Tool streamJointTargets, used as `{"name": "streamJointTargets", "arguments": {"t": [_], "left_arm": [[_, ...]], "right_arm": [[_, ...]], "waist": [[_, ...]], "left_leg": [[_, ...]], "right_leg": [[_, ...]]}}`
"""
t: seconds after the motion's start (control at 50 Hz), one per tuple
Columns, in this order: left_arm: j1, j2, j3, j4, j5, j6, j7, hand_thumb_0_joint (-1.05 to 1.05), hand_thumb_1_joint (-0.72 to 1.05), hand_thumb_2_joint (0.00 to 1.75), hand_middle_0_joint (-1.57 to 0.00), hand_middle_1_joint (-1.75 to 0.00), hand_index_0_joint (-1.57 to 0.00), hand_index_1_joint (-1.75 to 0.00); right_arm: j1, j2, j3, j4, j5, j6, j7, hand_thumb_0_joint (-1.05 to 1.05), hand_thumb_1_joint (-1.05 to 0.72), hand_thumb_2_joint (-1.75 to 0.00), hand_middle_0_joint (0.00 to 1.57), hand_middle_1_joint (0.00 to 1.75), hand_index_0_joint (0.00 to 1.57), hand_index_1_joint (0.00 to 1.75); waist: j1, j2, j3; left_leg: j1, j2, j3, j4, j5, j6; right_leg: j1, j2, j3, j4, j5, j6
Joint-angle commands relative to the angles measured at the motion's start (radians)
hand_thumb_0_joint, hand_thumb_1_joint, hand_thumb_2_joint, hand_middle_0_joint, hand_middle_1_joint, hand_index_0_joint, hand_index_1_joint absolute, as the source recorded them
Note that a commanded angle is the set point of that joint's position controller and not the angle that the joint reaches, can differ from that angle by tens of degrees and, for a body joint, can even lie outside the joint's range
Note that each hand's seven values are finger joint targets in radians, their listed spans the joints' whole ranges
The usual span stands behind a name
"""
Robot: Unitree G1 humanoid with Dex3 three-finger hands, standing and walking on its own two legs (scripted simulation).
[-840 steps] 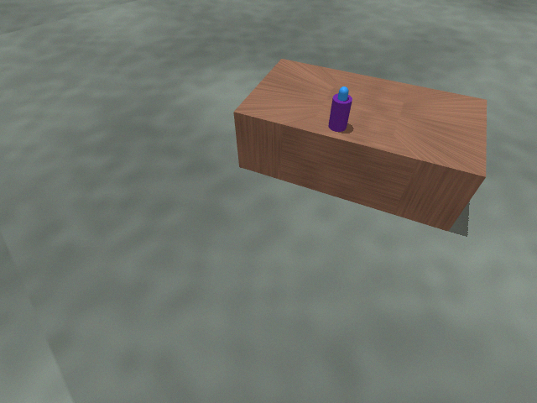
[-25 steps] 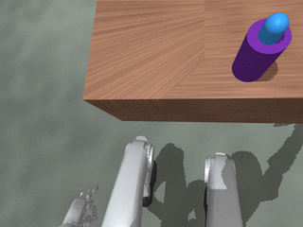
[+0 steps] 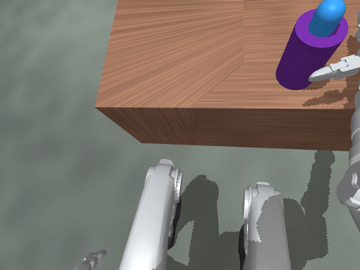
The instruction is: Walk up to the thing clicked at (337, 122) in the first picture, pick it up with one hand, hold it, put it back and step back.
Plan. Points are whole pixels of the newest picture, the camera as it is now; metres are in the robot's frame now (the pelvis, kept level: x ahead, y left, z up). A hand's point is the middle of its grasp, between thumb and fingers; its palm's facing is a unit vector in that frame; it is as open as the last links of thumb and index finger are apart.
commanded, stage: close in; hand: right
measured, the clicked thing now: (310, 45) +0.57 -0.15 +0.03
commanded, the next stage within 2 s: rest palm in 0.40 s
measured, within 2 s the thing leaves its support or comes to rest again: neither
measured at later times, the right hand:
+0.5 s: hand (324, 44) +0.56 -0.17 +0.03, palm faces +0.10 +0.99 -0.02, open 17.2 cm
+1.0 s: hand (316, 41) +0.57 -0.16 +0.04, palm faces +0.11 +0.99 -0.03, open 17.2 cm
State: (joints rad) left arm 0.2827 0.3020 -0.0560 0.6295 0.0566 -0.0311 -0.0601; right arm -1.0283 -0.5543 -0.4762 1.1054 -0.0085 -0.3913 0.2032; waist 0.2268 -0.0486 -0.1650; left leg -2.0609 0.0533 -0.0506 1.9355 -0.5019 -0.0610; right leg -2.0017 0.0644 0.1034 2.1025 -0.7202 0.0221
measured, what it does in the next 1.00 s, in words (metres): stands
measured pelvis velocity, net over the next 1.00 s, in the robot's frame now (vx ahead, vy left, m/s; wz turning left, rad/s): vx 0.01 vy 0.01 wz -0.04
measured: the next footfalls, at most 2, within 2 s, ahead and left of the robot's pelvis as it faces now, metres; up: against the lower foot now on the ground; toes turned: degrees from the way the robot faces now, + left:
none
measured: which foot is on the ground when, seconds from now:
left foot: down 0.00-1.00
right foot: down 0.00-1.00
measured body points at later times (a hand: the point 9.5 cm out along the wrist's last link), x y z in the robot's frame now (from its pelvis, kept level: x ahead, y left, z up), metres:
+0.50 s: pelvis +0.02 +0.01 +0.01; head +0.24 -0.02 +0.41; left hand +0.10 +0.29 -0.11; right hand +0.55 -0.22 +0.04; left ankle +0.14 +0.17 -0.40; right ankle +0.07 -0.12 -0.40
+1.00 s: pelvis +0.01 +0.01 +0.02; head +0.23 -0.01 +0.41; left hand +0.07 +0.29 -0.10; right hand +0.55 -0.21 +0.04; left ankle +0.14 +0.17 -0.40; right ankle +0.07 -0.12 -0.40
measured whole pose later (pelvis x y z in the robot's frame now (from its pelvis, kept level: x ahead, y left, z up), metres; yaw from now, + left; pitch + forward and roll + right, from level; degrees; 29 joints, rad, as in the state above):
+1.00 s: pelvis +0.01 +0.01 +0.02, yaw -2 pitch +36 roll +2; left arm 0.24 0.29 -0.02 0.61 0.06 0.04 -0.06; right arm -1.00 -0.41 -0.39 1.03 0.01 -0.42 0.05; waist 0.19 -0.04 -0.14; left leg -2.02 0.07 -0.06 1.91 -0.53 -0.07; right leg -1.93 0.07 0.09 2.03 -0.74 0.05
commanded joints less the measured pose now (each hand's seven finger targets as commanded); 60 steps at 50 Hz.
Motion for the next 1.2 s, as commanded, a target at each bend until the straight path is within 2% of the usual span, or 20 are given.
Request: {"name": "streamJointTargets", "arguments": {"t": [0.0, 0.12, 0.16, 0.2, 0.24, 0.36, 0.46, 0.5, 0.58, 0.6, 0.62, 0.66, 0.68, 0.74, 0.76, 0.78, 0.86, 0.96, 1.0, 1.18], "left_arm": [[0.155, 0.204, 0.079, -0.055, -0.007, -0.014, 0.017, 0.0, 0.9, 0.91, -0.18, -0.29, -0.18, -0.3], [0.179, 0.211, 0.091, -0.063, -0.004, 0.001, 0.015, 0.0, 0.91, 0.91, -0.18, -0.29, -0.18, -0.29], [0.187, 0.215, 0.103, -0.054, -0.003, 0.006, 0.015, 0.0, 0.91, 0.91, -0.18, -0.3, -0.18, -0.3], [0.195, 0.206, 0.105, -0.056, -0.003, 0.014, 0.014, 0.0, 0.91, 0.91, -0.18, -0.29, -0.18, -0.29], [0.186, 0.2, 0.108, -0.067, -0.001, 0.022, 0.011, 0.0, 0.91, 0.91, -0.18, -0.29, -0.18, -0.3], [0.17, 0.193, 0.119, -0.064, 0.002, 0.044, 0.006, 0.0, 0.91, 0.91, -0.18, -0.29, -0.18, -0.3], [0.157, 0.19, 0.128, -0.063, 0.003, 0.055, 0.009, 0.0, 0.91, 0.91, -0.19, -0.3, -0.18, -0.3], [0.148, 0.194, 0.129, -0.071, 0.003, 0.058, 0.008, 0.0, 0.84, 0.95, -0.19, -0.29, -0.16, -0.31], [0.149, 0.175, 0.121, -0.058, 0.007, 0.06, 0.011, 0.0, 0.84, 0.95, -0.19, -0.29, -0.17, -0.31], [0.149, 0.177, 0.122, -0.057, 0.006, 0.063, 0.012, 0.0, 0.85, 0.95, -0.19, -0.29, -0.17, -0.31], [0.127, 0.184, 0.121, -0.07, 0.004, 0.061, 0.013, 0.0, 0.84, 0.95, -0.19, -0.29, -0.17, -0.31], [0.127, 0.19, 0.125, -0.072, 0.006, 0.062, 0.014, 0.0, 0.84, 0.95, -0.19, -0.29, -0.17, -0.31], [0.135, 0.182, 0.116, -0.066, 0.005, 0.063, 0.012, 0.0, 0.84, 0.96, -0.19, -0.29, -0.17, -0.32], [0.14, 0.187, 0.121, -0.066, 0.008, 0.065, 0.018, 0.0, 0.84, 0.96, -0.19, -0.29, -0.17, -0.32], [0.141, 0.18, 0.11, -0.065, 0.007, 0.065, 0.016, 0.0, 0.84, 0.96, -0.19, -0.29, -0.17, -0.32], [0.139, 0.187, 0.116, -0.069, 0.005, 0.064, 0.018, 0.0, 0.84, 0.96, -0.19, -0.29, -0.17, -0.32], [0.144, 0.194, 0.119, -0.06, 0.006, 0.064, 0.019, 0.0, 0.84, 0.96, -0.19, -0.29, -0.16, -0.32], [0.153, 0.192, 0.118, -0.045, 0.004, 0.062, 0.023, 0.0, 0.88, 0.93, -0.19, -0.3, -0.18, -0.31], [0.154, 0.18, 0.109, -0.048, 0.007, 0.064, 0.021, 0.0, 0.88, 0.93, -0.19, -0.3, -0.18, -0.31], [0.166, 0.189, 0.105, -0.035, 0.017, 0.07, 0.019, 0.0, 0.88, 0.94, -0.19, -0.3, -0.18, -0.31]], "right_arm": [[-0.339, -0.178, -0.008, -0.162, 0.026, -0.075, -0.025, 0.0, 0.48, 0.0, 0.09, 0.03, 0.08, 0.03], [-0.41, -0.155, 0.017, -0.335, 0.03, -0.087, -0.04, 0.0, 0.46, 0.0, 0.1, 0.03, 0.08, 0.02], [-0.376, -0.112, 0.021, -0.315, 0.04, -0.082, -0.049, 0.0, 0.47, 0.0, 0.09, 0.03, 0.08, 0.03], [-0.357, -0.116, 0.007, -0.32, 0.039, -0.087, -0.062, 0.0, 0.47, 0.0, 0.1, 0.03, 0.08, 0.03], [-0.388, -0.093, 0.026, -0.397, 0.037, -0.09, -0.074, 0.0, 0.46, 0.0, 0.1, 0.03, 0.08, 0.03], [-0.326, -0.02, 0.055, -0.354, 0.026, -0.086, -0.102, 0.0, 0.47, 0.0, 0.1, 0.03, 0.08, 0.03], [-0.344, -0.016, 0.062, -0.348, 0.024, -0.089, -0.112, 0.0, 0.52, 0.0, 0.1, 0.04, 0.08, 0.04], [-0.369, -0.043, 0.056, -0.379, 0.021, -0.092, -0.122, 0.0, 0.57, 0.0, 0.17, 0.01, 0.15, 0.01], [-0.383, -0.024, 0.076, -0.331, 0.017, -0.092, -0.133, 0.0, 0.61, 0.0, 0.17, 0.01, 0.15, 0.01], [-0.379, -0.045, 0.055, -0.319, 0.016, -0.091, -0.138, 0.0, 0.61, 0.0, 0.17, 0.0, 0.15, 0.0], [-0.384, -0.037, 0.078, -0.327, 0.011, -0.092, -0.138, 0.0, 0.61, 0.0, 0.16, 0.0, 0.14, 0.0], [-0.413, -0.059, 0.063, -0.338, 0.009, -0.095, -0.147, 0.0, 0.61, 0.0, 0.17, 0.0, 0.15, 0.0], [-0.377, -0.032, 0.072, -0.273, 0.005, -0.089, -0.148, 0.0, 0.61, 0.0, 0.18, 0.0, 0.16, 0.0], [-0.415, -0.039, 0.078, -0.329, 0.009, -0.093, -0.144, 0.0, 0.61, 0.0, 0.18, 0.0, 0.16, 0.0], [-0.36, -0.02, 0.082, -0.252, 0.008, -0.086, -0.145, 0.0, 0.61, 0.0, 0.18, 0.0, 0.16, 0.0], [-0.399, -0.053, 0.066, -0.315, 0.012, -0.09, -0.146, 0.0, 0.61, 0.0, 0.17, 0.01, 0.16, 0.01], [-0.384, -0.029, 0.079, -0.303, 0.016, -0.091, -0.148, 0.0, 0.61, 0.0, 0.2, 0.02, 0.18, 0.02], [-0.405, -0.047, 0.083, -0.283, 0.016, -0.103, -0.15, 0.0, 0.61, 0.0, 0.44, 0.16, 0.42, 0.16], [-0.434, -0.073, 0.073, -0.297, 0.013, -0.114, -0.152, 0.0, 0.61, 0.0, 0.46, 0.18, 0.44, 0.19], [-0.443, -0.045, 0.098, -0.217, -0.003, -0.115, -0.152, 0.0, 0.56, -0.03, 0.59, 0.28, 0.57, 0.28]], "waist": [[0.01, -0.097, -0.527], [-0.009, -0.196, -0.725], [0.002, -0.176, -0.712], [-0.01, -0.153, -0.728], [-0.015, -0.172, -0.761], [-0.012, -0.124, -0.718], [-0.003, -0.088, -0.677], [-0.023, -0.114, -0.702], [-0.005, -0.082, -0.669], [-0.016, -0.068, -0.676], [-0.013, -0.089, -0.653], [-0.017, -0.103, -0.678], [-0.006, -0.083, -0.656], [-0.006, -0.107, -0.697], [-0.002, -0.08, -0.67], [-0.01, -0.098, -0.679], [-0.004, -0.106, -0.671], [0.006, -0.079, -0.641], [0.001, -0.087, -0.667], [0.018, -0.132, -0.658]], "left_leg": [[0.45, -0.013, 0.103, -0.167, -0.037, 0.081], [0.521, 0.001, 0.105, -0.129, 0.133, 0.087], [0.522, 0.004, 0.108, -0.122, 0.172, 0.087], [0.556, 0.004, 0.102, -0.123, 0.2, 0.089], [0.576, 0.007, 0.095, -0.128, 0.215, 0.089], [0.56, 0.009, 0.094, -0.129, 0.226, 0.089], [0.56, 0.009, 0.085, -0.152, 0.16, 0.084], [0.565, 0.009, 0.082, -0.157, 0.138, 0.084], [0.583, 0.007, 0.076, -0.173, 0.12, 0.08], [0.583, 0.005, 0.077, -0.176, 0.111, 0.079], [0.559, 0.006, 0.079, -0.179, 0.085, 0.08], [0.567, 0.005, 0.078, -0.184, 0.069, 0.08], [0.549, 0.004, 0.087, -0.176, 0.072, 0.081], [0.579, 0.004, 0.079, -0.185, 0.094, 0.081], [0.582, 0.003, 0.085, -0.183, 0.096, 0.081], [0.584, 0.003, 0.081, -0.187, 0.09, 0.081], [0.566, 0.002, 0.089, -0.175, 0.105, 0.085], [0.573, 0.001, 0.083, -0.2, 0.07, 0.081], [0.586, -0.001, 0.078, -0.196, 0.078, 0.081], [0.546, 0.0, 0.09, -0.166, 0.108, 0.088]], "right_leg": [[0.241, -0.014, -0.071, -0.346, 0.024, -0.059], [0.424, -0.017, -0.066, -0.338, 0.251, -0.032], [0.435, -0.019, -0.063, -0.325, 0.303, -0.027], [0.423, -0.019, -0.07, -0.323, 0.328, -0.027], [0.441, -0.017, -0.076, -0.326, 0.342, -0.026], [0.446, -0.017, -0.077, -0.327, 0.356, -0.024], [0.376, -0.014, -0.085, -0.328, 0.259, -0.034], [0.392, -0.012, -0.085, -0.34, 0.242, -0.032], [0.345, -0.012, -0.094, -0.336, 0.206, -0.04], [0.351, -0.013, -0.095, -0.336, 0.2, -0.04], [0.351, -0.012, -0.091, -0.351, 0.176, -0.039], [0.355, -0.012, -0.089, -0.356, 0.158, -0.041], [0.362, -0.013, -0.082, -0.361, 0.167, -0.038], [0.373, -0.014, -0.089, -0.352, 0.184, -0.039], [0.364, -0.014, -0.085, -0.36, 0.188, -0.038], [0.359, -0.013, -0.085, -0.361, 0.179, -0.039], [0.377, -0.015, -0.079, -0.366, 0.203, -0.034], [0.341, -0.016, -0.087, -0.361, 0.153, -0.043], [0.337, -0.016, -0.091, -0.352, 0.163, -0.044], [0.371, -0.019, -0.081, -0.353, 0.205, -0.031]]}}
